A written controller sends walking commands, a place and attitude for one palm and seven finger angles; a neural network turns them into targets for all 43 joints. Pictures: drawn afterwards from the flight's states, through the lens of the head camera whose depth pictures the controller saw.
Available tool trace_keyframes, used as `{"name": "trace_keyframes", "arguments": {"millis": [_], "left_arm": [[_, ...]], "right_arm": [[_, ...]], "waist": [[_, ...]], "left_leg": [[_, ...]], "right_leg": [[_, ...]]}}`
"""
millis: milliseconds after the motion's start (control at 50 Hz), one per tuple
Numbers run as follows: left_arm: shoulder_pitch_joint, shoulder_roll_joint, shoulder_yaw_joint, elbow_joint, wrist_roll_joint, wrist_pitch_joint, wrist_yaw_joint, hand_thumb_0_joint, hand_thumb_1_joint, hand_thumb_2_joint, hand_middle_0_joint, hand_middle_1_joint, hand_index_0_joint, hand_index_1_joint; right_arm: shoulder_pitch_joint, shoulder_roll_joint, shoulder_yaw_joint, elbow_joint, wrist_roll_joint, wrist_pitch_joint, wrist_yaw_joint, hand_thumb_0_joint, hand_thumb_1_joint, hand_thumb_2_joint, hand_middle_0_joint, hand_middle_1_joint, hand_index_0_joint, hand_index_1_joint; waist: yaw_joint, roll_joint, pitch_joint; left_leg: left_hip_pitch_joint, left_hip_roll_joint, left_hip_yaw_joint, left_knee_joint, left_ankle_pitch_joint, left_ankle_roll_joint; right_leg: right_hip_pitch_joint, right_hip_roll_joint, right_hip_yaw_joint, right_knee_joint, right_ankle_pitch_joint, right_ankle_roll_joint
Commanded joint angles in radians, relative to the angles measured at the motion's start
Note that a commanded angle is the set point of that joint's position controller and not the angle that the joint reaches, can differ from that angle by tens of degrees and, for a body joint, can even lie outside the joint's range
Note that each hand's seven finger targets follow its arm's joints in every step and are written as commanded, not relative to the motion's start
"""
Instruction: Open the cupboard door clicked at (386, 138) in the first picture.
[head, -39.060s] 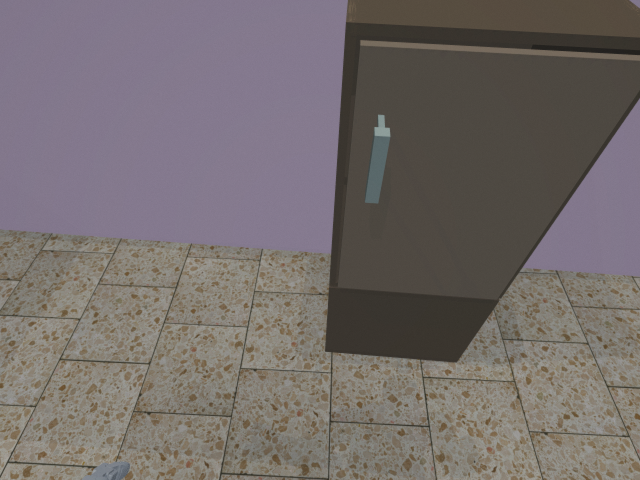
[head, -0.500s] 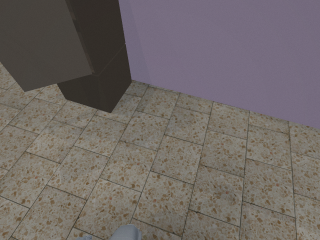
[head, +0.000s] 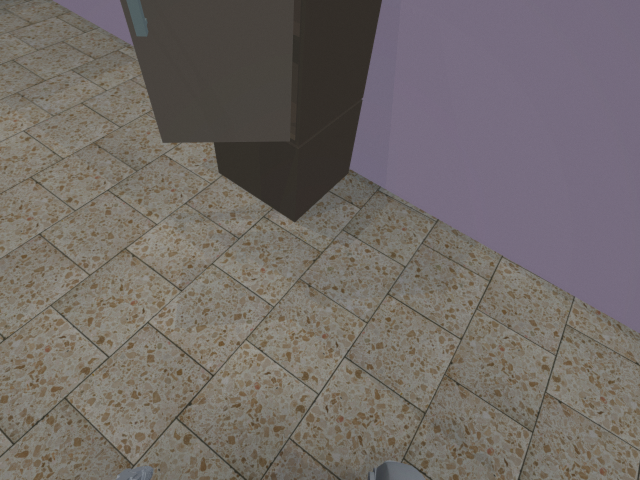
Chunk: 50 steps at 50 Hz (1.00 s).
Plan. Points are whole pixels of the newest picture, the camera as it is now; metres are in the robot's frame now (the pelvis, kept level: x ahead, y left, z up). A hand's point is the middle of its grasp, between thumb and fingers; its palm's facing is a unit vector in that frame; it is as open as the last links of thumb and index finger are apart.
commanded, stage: turn to face it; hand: left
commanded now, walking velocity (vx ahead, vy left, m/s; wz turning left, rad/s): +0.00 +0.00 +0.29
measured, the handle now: out of the picture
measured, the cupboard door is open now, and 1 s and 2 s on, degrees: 44 44 44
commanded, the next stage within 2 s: take the last steps up to it in 0.26 s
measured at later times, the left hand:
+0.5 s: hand out of the picture +0.03 +0.15 -0.17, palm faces +0.22 -0.95 -0.23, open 7.3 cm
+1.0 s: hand out of the picture +0.08 +0.28 -0.18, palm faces +0.29 -0.94 -0.16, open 7.4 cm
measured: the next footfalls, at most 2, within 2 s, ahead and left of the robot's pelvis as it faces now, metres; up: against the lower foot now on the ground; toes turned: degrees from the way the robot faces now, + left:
right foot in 0.22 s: +0.03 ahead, -0.15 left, +0.00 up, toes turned +3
left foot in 0.70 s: +0.06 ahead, +0.14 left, +0.00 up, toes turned +19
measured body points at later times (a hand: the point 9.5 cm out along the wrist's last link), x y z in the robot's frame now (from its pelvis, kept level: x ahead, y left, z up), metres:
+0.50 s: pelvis +0.01 -0.04 +0.00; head +0.04 -0.04 +0.45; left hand +0.02 +0.20 -0.15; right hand +0.09 -0.28 -0.16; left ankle -0.03 +0.09 -0.68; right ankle -0.01 -0.15 -0.75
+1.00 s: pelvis +0.09 +0.10 +0.00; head +0.11 +0.12 +0.45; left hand +0.07 +0.33 -0.16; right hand +0.15 -0.13 -0.14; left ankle +0.02 +0.13 -0.75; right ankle +0.17 -0.03 -0.66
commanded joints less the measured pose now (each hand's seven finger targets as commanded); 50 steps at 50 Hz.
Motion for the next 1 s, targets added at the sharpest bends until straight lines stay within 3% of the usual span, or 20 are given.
{"name": "trace_keyframes", "arguments": {"millis": [0, 100, 160, 180, 200, 220, 240, 280, 340, 440, 580, 620, 660, 680, 700, 720, 760, 820, 900, 980], "left_arm": [[-0.038, 0.044, 0.011, -0.082, -0.007, -0.022, 0.003, 0.0, 0.9, 0.9, -0.2, -0.3, -0.2, -0.3], [-0.029, 0.025, 0.004, -0.074, -0.015, -0.032, 0.009, 0.0, 0.9, 0.9, -0.2, -0.3, -0.2, -0.3], [0.056, 0.03, 0.008, -0.043, -0.021, -0.047, 0.016, 0.0, 0.9, 0.9, -0.2, -0.3, -0.2, -0.3], [0.087, 0.059, 0.013, -0.031, -0.018, -0.058, 0.021, 0.0, 0.9, 0.9, -0.2, -0.3, -0.2, -0.3], [0.106, 0.118, 0.025, -0.019, -0.006, -0.067, 0.028, 0.0, 0.9, 0.9, -0.2, -0.3, -0.2, -0.3], [0.115, 0.156, 0.03, -0.023, -0.002, -0.07, 0.025, 0.0, 0.9, 0.9, -0.2, -0.3, -0.2, -0.3], [0.103, 0.144, 0.018, -0.03, -0.003, -0.068, 0.024, 0.0, 0.9, 0.9, -0.2, -0.3, -0.2, -0.3], [0.043, 0.079, 0.009, -0.03, -0.007, -0.074, 0.024, 0.0, 0.9, 0.9, -0.2, -0.3, -0.2, -0.3], [0.057, 0.061, 0.003, -0.021, -0.01, -0.078, 0.023, 0.0, 0.9, 0.9, -0.2, -0.3, -0.2, -0.3], [0.165, 0.082, 0.027, 0.024, -0.001, -0.094, 0.012, 0.0, 0.9, 0.9, -0.2, -0.3, -0.2, -0.3], [0.222, 0.121, 0.04, 0.083, 0.01, -0.101, -0.008, 0.0, 0.9, 0.9, -0.2, -0.3, -0.2, -0.3], [0.193, 0.124, 0.04, 0.091, 0.012, -0.099, -0.011, 0.0, 0.9, 0.9, -0.2, -0.3, -0.2, -0.3], [0.151, 0.108, 0.035, 0.084, 0.003, -0.089, -0.018, 0.0, 0.9, 0.9, -0.2, -0.3, -0.2, -0.3], [0.148, 0.052, 0.022, 0.064, -0.005, -0.085, -0.026, 0.0, 0.9, 0.9, -0.2, -0.3, -0.2, -0.3], [0.093, 0.005, 0.006, 0.015, -0.004, -0.087, -0.025, 0.0, 0.9, 0.9, -0.2, -0.3, -0.2, -0.3], [0.028, 0.022, 0.003, -0.002, -0.001, -0.088, -0.02, 0.0, 0.9, 0.9, -0.2, -0.3, -0.2, -0.3], [0.027, 0.011, 0.008, 0.037, 0.003, -0.084, -0.024, 0.0, 0.9, 0.9, -0.2, -0.3, -0.2, -0.3], [0.139, -0.008, 0.002, 0.097, 0.003, -0.073, -0.034, 0.0, 0.9, 0.9, -0.2, -0.3, -0.2, -0.3], [0.124, -0.021, 0.005, 0.091, 0.002, -0.065, -0.027, 0.0, 0.9, 0.9, -0.2, -0.3, -0.2, -0.3], [0.03, -0.033, 0.002, 0.057, -0.002, -0.063, -0.029, 0.0, 0.9, 0.9, -0.2, -0.3, -0.2, -0.3]], "right_arm": [[0.086, -0.209, -0.063, -0.028, -0.005, -0.008, -0.018, 0.0, -0.9, -0.9, 0.2, 0.3, 0.2, 0.3], [0.091, -0.199, -0.063, -0.014, -0.007, -0.004, -0.021, 0.0, -0.9, -0.9, 0.2, 0.3, 0.2, 0.3], [0.062, -0.182, -0.061, -0.009, 0.002, -0.003, -0.02, 0.0, -0.9, -0.9, 0.2, 0.3, 0.2, 0.3], [0.067, -0.158, -0.057, -0.007, 0.011, -0.007, -0.016, 0.0, -0.9, -0.9, 0.2, 0.3, 0.2, 0.3], [0.076, -0.111, -0.053, -0.012, 0.02, -0.011, -0.01, 0.0, -0.9, -0.9, 0.2, 0.3, 0.2, 0.3], [0.074, -0.106, -0.054, -0.026, 0.016, -0.007, -0.009, 0.0, -0.9, -0.9, 0.2, 0.3, 0.2, 0.3], [0.075, -0.118, -0.062, -0.019, 0.01, 0.008, -0.007, 0.0, -0.9, -0.9, 0.2, 0.3, 0.2, 0.3], [0.071, -0.109, -0.063, 0.02, 0.005, 0.026, -0.004, 0.0, -0.9, -0.9, 0.2, 0.3, 0.2, 0.3], [0.053, -0.091, -0.059, 0.035, 0.011, 0.032, 0.001, 0.0, -0.9, -0.9, 0.2, 0.3, 0.2, 0.3], [-0.032, -0.084, -0.055, 0.02, 0.0, 0.021, 0.019, 0.0, -0.9, -0.9, 0.2, 0.3, 0.2, 0.3], [-0.12, -0.071, -0.039, -0.022, 0.004, -0.008, 0.042, 0.0, -0.9, -0.9, 0.2, 0.3, 0.2, 0.3], [-0.065, -0.07, -0.037, -0.009, 0.005, -0.02, 0.042, 0.0, -0.9, -0.9, 0.2, 0.3, 0.2, 0.3], [0.098, -0.118, -0.046, 0.044, 0.002, -0.032, 0.029, 0.0, -0.9, -0.9, 0.2, 0.3, 0.2, 0.3], [0.218, -0.213, -0.07, 0.071, -0.006, -0.04, 0.018, 0.0, -0.9, -0.9, 0.2, 0.3, 0.2, 0.3], [0.335, -0.288, -0.086, 0.088, -0.013, -0.042, 0.005, 0.0, -0.9, -0.9, 0.2, 0.3, 0.2, 0.3], [0.331, -0.281, -0.08, 0.093, -0.007, -0.034, -0.007, 0.0, -0.9, -0.9, 0.2, 0.3, 0.2, 0.3], [0.199, -0.188, -0.045, 0.059, -0.006, -0.051, -0.016, 0.0, -0.9, -0.9, 0.2, 0.3, 0.2, 0.3], [0.149, -0.131, -0.025, 0.057, 0.002, -0.078, -0.018, 0.0, -0.9, -0.9, 0.2, 0.3, 0.2, 0.3], [0.218, -0.096, -0.023, 0.101, 0.007, -0.092, -0.023, 0.0, -0.9, -0.9, 0.2, 0.3, 0.2, 0.3], [0.28, -0.085, -0.012, 0.139, 0.004, -0.094, -0.031, 0.0, -0.9, -0.9, 0.2, 0.3, 0.2, 0.3]], "waist": [[-0.037, 0.151, -0.083], [-0.031, 0.183, -0.115], [0.016, 0.142, -0.135], [0.027, 0.071, -0.152], [0.028, -0.117, -0.164], [0.032, -0.219, -0.131], [0.026, -0.14, -0.104], [-0.015, -0.159, -0.055], [-0.013, -0.141, -0.049], [0.041, -0.101, -0.009], [0.066, -0.16, 0.009], [0.025, -0.158, 0.001], [-0.054, -0.032, -0.044], [-0.11, 0.223, -0.106], [-0.149, 0.403, -0.115], [-0.141, 0.252, -0.072], [-0.073, 0.152, 0.019], [-0.005, 0.119, 0.017], [0.002, 0.111, -0.007], [-0.012, 0.098, 0.029]], "left_leg": [[0.117, 0.273, -0.266, -0.106, 0.354, 0.102], [0.087, 0.259, -0.302, -0.055, 0.47, 0.101], [-0.015, 0.209, -0.287, 0.004, 0.406, 0.05], [-0.099, 0.163, -0.258, 0.055, 0.287, 0.004], [-0.24, 0.051, -0.117, 0.191, 0.033, -0.063], [-0.275, -0.019, 0.005, 0.379, -0.336, -0.102], [-0.247, 0.007, -0.009, 0.533, -0.386, -0.099], [-0.309, 0.035, -0.003, 0.675, -0.295, -0.121], [-0.29, 0.06, 0.018, 0.68, -0.218, -0.134], [-0.342, 0.088, 0.055, 0.554, -0.192, -0.14], [-0.241, 0.085, 0.124, 0.284, -0.196, -0.117], [-0.074, 0.064, 0.155, 0.149, -0.148, -0.105], [0.234, 0.035, 0.18, 0.003, -0.089, -0.089], [0.378, 0.219, -0.077, -0.066, -0.206, -0.024], [0.389, 0.414, -0.375, -0.207, -0.212, 0.08], [0.323, 0.458, -0.367, -0.222, -0.185, 0.131], [0.168, 0.384, -0.271, -0.24, -0.1, 0.108], [0.144, 0.299, -0.071, -0.252, 0.161, 0.062], [0.221, 0.281, 0.008, -0.232, 0.437, 0.055], [0.254, 0.294, 0.013, -0.232, 0.504, 0.035]], "right_leg": [[-0.021, 0.011, 0.003, -0.09, -0.032, -0.013], [0.136, 0.057, -0.013, -0.296, -0.058, -0.038], [0.351, 0.062, -0.019, -0.569, 0.126, -0.051], [0.481, 0.007, 0.036, -0.679, 0.226, -0.065], [0.591, -0.183, 0.22, -0.709, 0.347, -0.132], [0.526, -0.367, 0.325, -0.72, 0.504, -0.254], [0.406, -0.388, 0.288, -0.73, 0.482, -0.306], [0.419, -0.259, 0.181, -0.7, 0.662, -0.28], [0.412, -0.211, 0.05, -0.695, 0.706, -0.239], [0.466, -0.272, 0.111, -0.787, 0.323, -0.241], [0.438, -0.3, 0.067, -0.797, 0.157, -0.235], [0.334, -0.281, 0.025, -0.742, 0.122, -0.202], [0.148, -0.194, -0.08, -0.585, 0.04, -0.146], [-0.011, -0.083, -0.173, -0.315, -0.072, -0.098], [-0.171, 0.016, -0.183, -0.028, -0.286, -0.069], [-0.209, -0.03, -0.073, 0.094, -0.25, -0.099], [-0.2, -0.073, -0.018, 0.169, -0.084, -0.108], [-0.129, -0.061, -0.024, 0.146, 0.077, -0.093], [-0.16, -0.031, -0.037, 0.082, 0.139, -0.082], [-0.204, -0.021, -0.04, -0.011, 0.185, -0.089]]}}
